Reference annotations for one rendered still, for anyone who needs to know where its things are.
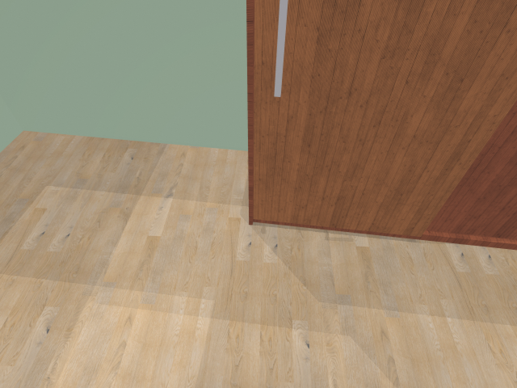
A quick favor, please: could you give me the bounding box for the wardrobe door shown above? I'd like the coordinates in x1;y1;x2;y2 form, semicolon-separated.
426;100;517;239
254;0;517;237

